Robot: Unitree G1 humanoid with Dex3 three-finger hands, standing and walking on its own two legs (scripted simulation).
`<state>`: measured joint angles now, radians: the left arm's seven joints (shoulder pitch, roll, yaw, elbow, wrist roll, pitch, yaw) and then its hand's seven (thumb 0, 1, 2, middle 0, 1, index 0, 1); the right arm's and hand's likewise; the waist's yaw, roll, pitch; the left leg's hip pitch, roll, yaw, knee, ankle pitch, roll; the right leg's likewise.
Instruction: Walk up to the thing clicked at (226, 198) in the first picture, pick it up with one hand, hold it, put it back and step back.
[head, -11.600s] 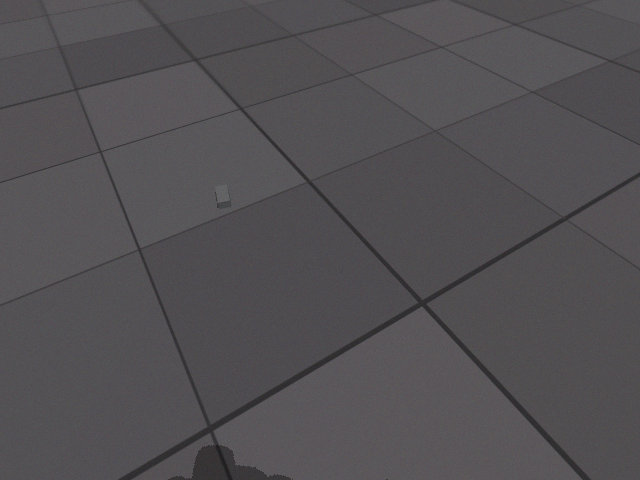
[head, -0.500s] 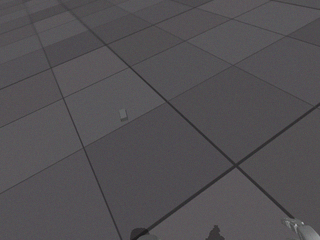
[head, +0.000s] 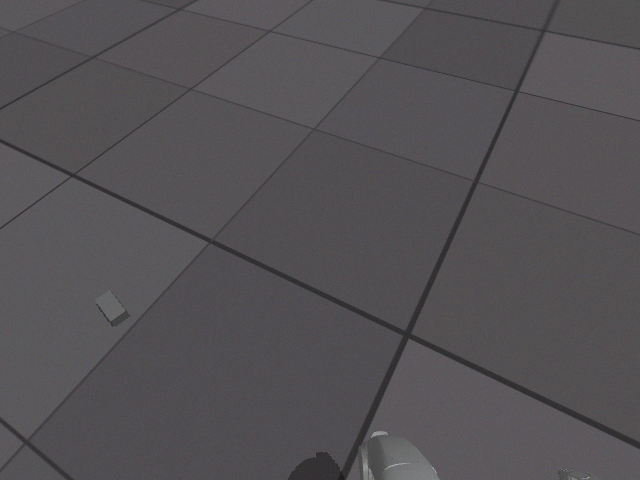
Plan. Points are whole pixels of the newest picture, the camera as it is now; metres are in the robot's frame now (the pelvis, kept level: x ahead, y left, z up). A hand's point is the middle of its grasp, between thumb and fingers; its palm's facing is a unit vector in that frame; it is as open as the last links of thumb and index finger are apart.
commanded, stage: walk up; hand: left
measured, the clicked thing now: (112, 307) +0.85 +0.66 -0.74
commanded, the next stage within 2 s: none
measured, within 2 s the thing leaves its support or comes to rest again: neither
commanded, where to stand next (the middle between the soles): +0.42 +0.86 m, yaw -54 degrees
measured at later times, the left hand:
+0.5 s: hand out of the picture +0.31 +0.54 -0.15, palm faces -0.24 -0.73 -0.64, open 7.4 cm
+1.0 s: hand out of the picture +0.47 +0.68 -0.12, palm faces -0.40 -0.65 -0.65, open 7.4 cm
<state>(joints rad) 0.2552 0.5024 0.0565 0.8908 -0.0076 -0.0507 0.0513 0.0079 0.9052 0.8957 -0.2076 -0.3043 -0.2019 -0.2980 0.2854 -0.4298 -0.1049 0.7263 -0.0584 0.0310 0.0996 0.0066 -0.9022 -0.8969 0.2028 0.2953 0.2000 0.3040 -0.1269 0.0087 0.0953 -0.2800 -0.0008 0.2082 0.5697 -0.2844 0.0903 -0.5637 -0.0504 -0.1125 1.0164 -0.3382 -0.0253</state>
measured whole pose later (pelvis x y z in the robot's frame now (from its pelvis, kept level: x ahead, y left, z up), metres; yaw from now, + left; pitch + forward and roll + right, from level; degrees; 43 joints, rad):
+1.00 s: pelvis +0.27 +0.42 -0.04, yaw -27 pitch -1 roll +0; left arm 0.36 0.44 0.06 0.74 0.05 -0.06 0.10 0.01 0.90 0.89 -0.22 -0.31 -0.21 -0.30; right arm 0.21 -0.48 -0.11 0.63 -0.07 0.12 0.09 0.01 -0.90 -0.90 0.20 0.30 0.20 0.30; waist -0.01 0.15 0.12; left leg -0.65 0.11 -0.09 1.30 -0.42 0.00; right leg -0.54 -0.07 0.05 0.86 -0.32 -0.02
